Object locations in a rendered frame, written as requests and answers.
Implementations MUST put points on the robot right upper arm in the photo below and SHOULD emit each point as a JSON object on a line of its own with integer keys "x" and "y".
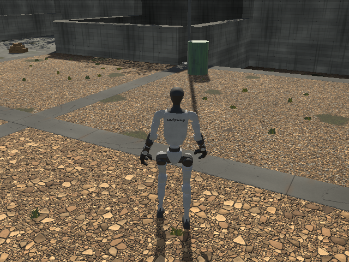
{"x": 195, "y": 125}

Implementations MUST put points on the robot left upper arm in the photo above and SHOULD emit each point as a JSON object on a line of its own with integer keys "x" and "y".
{"x": 155, "y": 124}

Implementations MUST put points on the humanoid robot torso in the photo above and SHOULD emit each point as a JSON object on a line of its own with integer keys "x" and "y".
{"x": 175, "y": 130}

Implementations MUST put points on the robot left forearm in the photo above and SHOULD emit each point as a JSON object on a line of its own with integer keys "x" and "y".
{"x": 147, "y": 145}

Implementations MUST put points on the left robot hand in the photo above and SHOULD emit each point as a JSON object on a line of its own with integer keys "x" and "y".
{"x": 143, "y": 157}

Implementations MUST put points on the robot left shin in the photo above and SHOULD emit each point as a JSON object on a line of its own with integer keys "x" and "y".
{"x": 161, "y": 193}

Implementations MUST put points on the robot right forearm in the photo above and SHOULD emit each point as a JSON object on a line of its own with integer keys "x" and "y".
{"x": 201, "y": 144}

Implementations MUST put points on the right robot hand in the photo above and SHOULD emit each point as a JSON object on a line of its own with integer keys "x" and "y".
{"x": 204, "y": 153}

